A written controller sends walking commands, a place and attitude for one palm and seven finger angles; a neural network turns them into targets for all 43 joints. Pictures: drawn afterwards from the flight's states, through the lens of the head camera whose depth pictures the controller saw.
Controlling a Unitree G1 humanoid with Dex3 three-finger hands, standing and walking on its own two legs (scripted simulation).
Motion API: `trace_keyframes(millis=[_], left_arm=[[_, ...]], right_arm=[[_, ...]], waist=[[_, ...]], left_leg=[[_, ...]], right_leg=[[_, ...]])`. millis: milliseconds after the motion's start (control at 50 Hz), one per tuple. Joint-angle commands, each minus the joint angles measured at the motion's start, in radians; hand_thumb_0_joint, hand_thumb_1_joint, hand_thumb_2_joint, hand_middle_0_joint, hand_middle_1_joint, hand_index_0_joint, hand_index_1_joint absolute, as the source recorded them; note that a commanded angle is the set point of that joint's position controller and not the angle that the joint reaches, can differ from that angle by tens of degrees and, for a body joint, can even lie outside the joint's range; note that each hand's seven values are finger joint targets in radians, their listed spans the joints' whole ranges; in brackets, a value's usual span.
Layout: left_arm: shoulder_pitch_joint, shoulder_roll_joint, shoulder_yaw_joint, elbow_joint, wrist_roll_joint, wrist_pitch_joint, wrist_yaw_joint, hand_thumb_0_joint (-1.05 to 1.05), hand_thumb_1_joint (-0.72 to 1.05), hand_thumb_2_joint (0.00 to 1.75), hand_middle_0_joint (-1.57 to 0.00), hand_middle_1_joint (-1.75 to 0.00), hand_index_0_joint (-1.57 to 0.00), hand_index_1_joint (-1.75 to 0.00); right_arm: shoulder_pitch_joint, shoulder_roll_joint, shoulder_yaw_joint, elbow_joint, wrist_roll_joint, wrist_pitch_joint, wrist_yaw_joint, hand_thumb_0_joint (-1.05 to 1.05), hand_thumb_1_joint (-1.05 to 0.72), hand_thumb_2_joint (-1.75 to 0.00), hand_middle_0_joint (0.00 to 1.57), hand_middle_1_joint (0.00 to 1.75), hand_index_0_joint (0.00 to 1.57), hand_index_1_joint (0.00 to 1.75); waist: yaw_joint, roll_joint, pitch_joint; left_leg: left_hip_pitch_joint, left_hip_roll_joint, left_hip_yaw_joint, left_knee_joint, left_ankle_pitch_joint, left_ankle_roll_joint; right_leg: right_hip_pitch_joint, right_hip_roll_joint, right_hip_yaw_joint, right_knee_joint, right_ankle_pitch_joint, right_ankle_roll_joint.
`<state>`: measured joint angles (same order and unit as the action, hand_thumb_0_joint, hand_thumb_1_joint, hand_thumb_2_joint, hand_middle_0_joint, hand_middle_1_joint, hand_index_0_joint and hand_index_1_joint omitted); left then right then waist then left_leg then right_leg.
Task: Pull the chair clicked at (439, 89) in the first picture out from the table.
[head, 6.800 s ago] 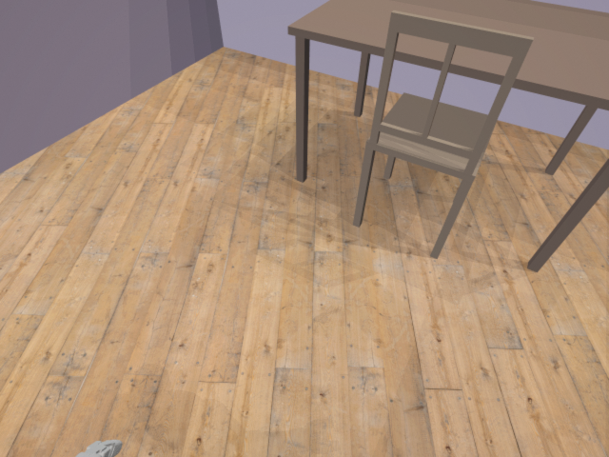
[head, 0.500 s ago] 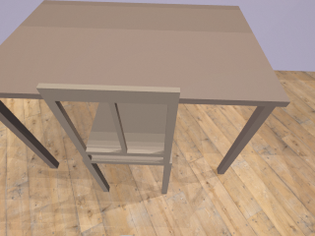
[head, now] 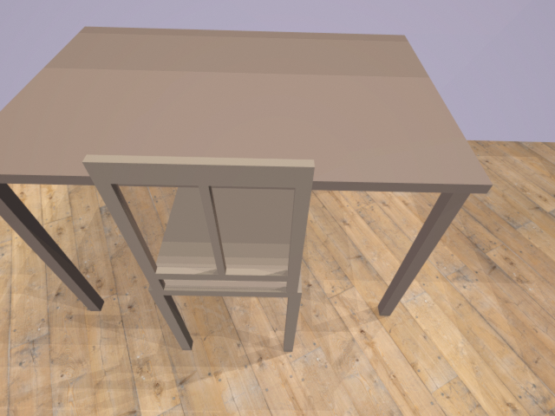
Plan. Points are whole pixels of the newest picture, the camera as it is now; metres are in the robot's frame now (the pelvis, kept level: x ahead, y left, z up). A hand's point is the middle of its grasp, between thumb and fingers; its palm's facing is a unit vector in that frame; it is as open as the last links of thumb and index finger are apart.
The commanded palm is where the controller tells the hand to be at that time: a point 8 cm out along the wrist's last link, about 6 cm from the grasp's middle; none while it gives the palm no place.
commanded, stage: come to a stop and stand still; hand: left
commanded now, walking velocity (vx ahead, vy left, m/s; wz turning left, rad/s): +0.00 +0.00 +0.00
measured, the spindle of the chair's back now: (214, 234) +0.47 +0.16 -0.08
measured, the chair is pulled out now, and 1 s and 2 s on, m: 0.00 0.00 0.00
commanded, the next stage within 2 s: look again from close up in 0.04 s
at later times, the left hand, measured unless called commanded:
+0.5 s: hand out of the picture -0.03 +0.21 -0.18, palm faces +0.05 -0.98 -0.19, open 7.4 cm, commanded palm none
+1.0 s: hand out of the picture -0.05 +0.19 -0.18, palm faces +0.04 -0.99 -0.16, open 7.4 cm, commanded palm none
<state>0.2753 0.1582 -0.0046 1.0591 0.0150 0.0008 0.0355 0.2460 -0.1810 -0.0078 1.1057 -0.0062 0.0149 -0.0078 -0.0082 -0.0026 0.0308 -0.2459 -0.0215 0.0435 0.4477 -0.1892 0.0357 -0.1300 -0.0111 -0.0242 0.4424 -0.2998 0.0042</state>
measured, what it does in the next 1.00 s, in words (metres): stands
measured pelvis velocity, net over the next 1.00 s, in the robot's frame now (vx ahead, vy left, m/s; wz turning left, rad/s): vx -0.01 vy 0.03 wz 0.02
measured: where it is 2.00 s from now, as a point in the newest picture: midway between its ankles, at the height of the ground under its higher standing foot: outside the picture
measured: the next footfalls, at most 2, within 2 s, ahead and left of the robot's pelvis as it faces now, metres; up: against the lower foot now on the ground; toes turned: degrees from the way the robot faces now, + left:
none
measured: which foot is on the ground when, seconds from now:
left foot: down 0.00-1.00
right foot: down 0.00-1.00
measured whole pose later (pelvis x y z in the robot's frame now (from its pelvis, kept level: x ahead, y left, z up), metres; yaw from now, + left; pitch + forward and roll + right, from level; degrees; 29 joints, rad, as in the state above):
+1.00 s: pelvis -0.01 +0.03 +0.00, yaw +1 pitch -1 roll +0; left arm 0.37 0.15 -0.02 1.10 0.02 -0.01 0.04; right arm 0.25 -0.16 0.00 1.12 0.00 -0.01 -0.01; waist 0.01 -0.03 0.02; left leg -0.24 -0.07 0.05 0.42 -0.16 0.08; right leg -0.13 -0.06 -0.02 0.43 -0.29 0.05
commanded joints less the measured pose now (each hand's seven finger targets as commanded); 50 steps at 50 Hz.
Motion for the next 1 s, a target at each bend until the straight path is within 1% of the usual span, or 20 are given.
trace_keyframes(millis=[0,20,40,60,80,140,200,240,280,320,400,460,480,540,720,780,820,880,960,980], left_arm=[[0.091,0.138,0.015,-0.046,-0.005,-0.049,0.033,0.00,0.90,0.90,-0.20,-0.30,-0.20,-0.30],[0.074,0.125,0.015,-0.049,-0.006,-0.047,0.030,0.00,0.90,0.90,-0.20,-0.30,-0.20,-0.30],[0.080,0.123,0.016,-0.053,-0.006,-0.043,0.028,0.00,0.90,0.90,-0.20,-0.30,-0.20,-0.30],[0.083,0.120,0.015,-0.050,-0.006,-0.037,0.025,0.00,0.90,0.90,-0.20,-0.30,-0.20,-0.30],[0.084,0.117,0.015,-0.052,-0.001,-0.031,0.023,0.00,0.90,0.90,-0.20,-0.30,-0.20,-0.30],[0.086,0.107,0.014,-0.051,0.000,-0.021,0.017,0.00,0.90,0.90,-0.20,-0.30,-0.20,-0.30],[0.103,0.103,0.016,-0.054,0.004,-0.018,0.015,0.00,0.90,0.90,-0.20,-0.30,-0.20,-0.30],[0.109,0.098,0.015,-0.056,0.003,-0.016,0.013,0.00,0.90,0.90,-0.20,-0.30,-0.20,-0.30],[0.115,0.099,0.016,-0.058,0.006,-0.015,0.012,0.00,0.90,0.90,-0.20,-0.30,-0.20,-0.30],[0.126,0.095,0.016,-0.057,0.005,-0.014,0.012,0.00,0.90,0.90,-0.20,-0.30,-0.20,-0.30],[0.150,0.097,0.012,-0.046,0.006,-0.018,0.010,0.00,0.90,0.90,-0.20,-0.30,-0.20,-0.30],[0.157,0.099,0.010,-0.036,0.005,-0.020,0.010,0.00,0.90,0.90,-0.20,-0.30,-0.20,-0.30],[0.159,0.102,0.010,-0.035,0.006,-0.019,0.009,0.00,0.90,0.90,-0.20,-0.30,-0.20,-0.30],[0.167,0.101,0.007,-0.022,0.005,-0.023,0.010,0.00,0.90,0.90,-0.20,-0.30,-0.20,-0.30],[0.187,0.096,0.002,0.007,0.006,-0.022,0.010,0.00,0.90,0.90,-0.20,-0.30,-0.20,-0.30],[0.194,0.093,0.002,0.012,0.006,-0.023,0.010,0.00,0.90,0.90,-0.20,-0.30,-0.20,-0.30],[0.195,0.088,0.000,0.017,0.005,-0.024,0.012,0.00,0.90,0.90,-0.20,-0.30,-0.20,-0.30],[0.190,0.088,0.000,0.021,0.005,-0.022,0.012,0.00,0.90,0.90,-0.20,-0.30,-0.20,-0.30],[0.191,0.082,-0.001,0.028,0.003,-0.025,0.013,0.00,0.90,0.90,-0.20,-0.30,-0.20,-0.30],[0.192,0.084,0.000,0.024,0.003,-0.024,0.013,0.00,0.90,0.90,-0.20,-0.30,-0.20,-0.30]], right_arm=[[0.057,-0.071,-0.001,-0.117,-0.009,-0.047,-0.010,0.00,-0.90,-0.90,0.20,0.30,0.20,0.30],[0.063,-0.082,-0.003,-0.111,-0.010,-0.049,-0.012,0.00,-0.90,-0.90,0.20,0.30,0.20,0.30],[0.059,-0.086,-0.005,-0.109,-0.005,-0.048,-0.014,0.00,-0.90,-0.90,0.20,0.30,0.20,0.30],[0.054,-0.090,-0.005,-0.111,-0.003,-0.043,-0.015,0.00,-0.90,-0.90,0.20,0.30,0.20,0.30],[0.052,-0.091,-0.003,-0.114,-0.006,-0.042,-0.015,0.00,-0.90,-0.90,0.20,0.30,0.20,0.30],[0.058,-0.094,-0.007,-0.123,-0.004,-0.035,-0.013,0.00,-0.90,-0.90,0.20,0.30,0.20,0.30],[0.061,-0.097,-0.010,-0.126,-0.005,-0.034,-0.011,0.00,-0.90,-0.90,0.20,0.30,0.20,0.30],[0.059,-0.097,-0.013,-0.125,-0.004,-0.031,-0.010,0.00,-0.90,-0.90,0.20,0.30,0.20,0.30],[0.059,-0.100,-0.015,-0.119,-0.004,-0.032,-0.009,0.00,-0.90,-0.90,0.20,0.30,0.20,0.30],[0.055,-0.109,-0.015,-0.116,-0.004,-0.033,-0.008,0.00,-0.90,-0.90,0.20,0.30,0.20,0.30],[0.046,-0.113,-0.014,-0.106,-0.001,-0.037,-0.007,0.00,-0.90,-0.90,0.20,0.30,0.20,0.30],[0.043,-0.116,-0.012,-0.096,0.000,-0.038,-0.006,0.00,-0.90,-0.90,0.20,0.30,0.20,0.30],[0.039,-0.110,-0.012,-0.091,0.002,-0.038,-0.006,0.00,-0.90,-0.90,0.20,0.30,0.20,0.30],[0.034,-0.115,-0.010,-0.081,0.002,-0.039,-0.006,0.00,-0.90,-0.90,0.20,0.30,0.20,0.30],[0.025,-0.112,-0.007,-0.052,0.006,-0.038,-0.006,0.00,-0.90,-0.90,0.20,0.30,0.20,0.30],[0.028,-0.105,-0.007,-0.043,0.008,-0.040,-0.007,0.00,-0.90,-0.90,0.20,0.30,0.20,0.30],[0.025,-0.106,-0.005,-0.037,0.007,-0.041,-0.008,0.00,-0.90,-0.90,0.20,0.30,0.20,0.30],[0.031,-0.099,-0.004,-0.028,0.008,-0.040,-0.009,0.00,-0.90,-0.90,0.20,0.30,0.20,0.30],[0.038,-0.093,-0.001,-0.019,0.007,-0.043,-0.010,0.00,-0.90,-0.90,0.20,0.30,0.20,0.30],[0.039,-0.089,-0.001,-0.015,0.009,-0.043,-0.011,0.00,-0.90,-0.90,0.20,0.30,0.20,0.30]], waist=[[-0.017,-0.026,-0.088],[-0.013,0.003,-0.125],[-0.007,0.027,-0.108],[-0.002,0.046,-0.072],[0.003,0.065,-0.023],[-0.002,0.035,0.048],[0.003,0.045,0.042],[0.002,0.011,0.056],[0.006,0.002,0.062],[0.008,0.027,0.060],[0.013,0.009,0.036],[0.010,0.019,0.034],[0.013,0.017,0.053],[0.011,-0.001,0.042],[0.013,0.000,0.053],[0.014,-0.008,0.041],[0.015,0.008,0.031],[0.017,-0.004,0.063],[0.015,-0.009,0.028],[0.018,-0.020,0.042]], left_leg=[[0.041,0.099,-0.100,0.041,0.104,-0.019],[0.051,0.100,-0.114,0.050,0.176,-0.010],[0.049,0.108,-0.122,0.046,0.204,-0.003],[0.029,0.108,-0.132,0.035,0.171,0.002],[-0.002,0.113,-0.143,0.026,0.164,0.008],[-0.056,0.101,-0.164,-0.023,-0.001,0.011],[-0.069,0.103,-0.187,-0.066,-0.071,0.016],[-0.077,0.102,-0.198,-0.092,-0.135,0.017],[-0.074,0.109,-0.206,-0.116,-0.152,0.020],[-0.082,0.111,-0.226,-0.148,-0.194,0.020],[-0.050,0.109,-0.216,-0.155,-0.159,0.020],[-0.022,0.107,-0.206,-0.158,-0.141,0.016],[-0.035,0.107,-0.207,-0.168,-0.154,0.017],[-0.009,0.100,-0.191,-0.150,-0.110,0.013],[-0.004,0.104,-0.187,-0.173,-0.138,0.010],[0.019,0.104,-0.178,-0.165,-0.101,0.011],[0.031,0.104,-0.176,-0.159,-0.072,0.011],[0.009,0.106,-0.173,-0.171,-0.090,0.010],[0.038,0.101,-0.161,-0.145,-0.013,0.010],[0.033,0.101,-0.161,-0.146,-0.015,0.012]], right_leg=[[-0.010,-0.159,0.114,-0.032,0.384,-0.071],[0.011,-0.134,0.088,-0.001,0.353,-0.071],[-0.006,-0.117,0.076,0.004,0.287,-0.064],[-0.029,-0.105,0.070,-0.007,0.199,-0.061],[-0.044,-0.095,0.064,-0.017,0.161,-0.062],[-0.084,-0.081,0.055,-0.030,0.018,-0.059],[-0.075,-0.073,0.042,-0.024,-0.009,-0.052],[-0.088,-0.074,0.039,-0.029,-0.033,-0.048],[-0.091,-0.071,0.027,-0.026,-0.027,-0.042],[-0.083,-0.069,0.024,-0.021,-0.028,-0.038],[-0.074,-0.078,0.025,-0.036,0.005,-0.033],[-0.085,-0.084,0.030,-0.051,0.014,-0.029],[-0.086,-0.082,0.028,-0.057,0.008,-0.028],[-0.091,-0.092,0.037,-0.069,0.026,-0.027],[-0.097,-0.093,0.037,-0.080,0.018,-0.021],[-0.092,-0.093,0.035,-0.082,0.035,-0.019],[-0.090,-0.097,0.039,-0.080,0.053,-0.018],[-0.090,-0.093,0.034,-0.084,0.039,-0.017],[-0.076,-0.100,0.041,-0.083,0.072,-0.019],[-0.078,-0.097,0.038,-0.087,0.063,-0.018]])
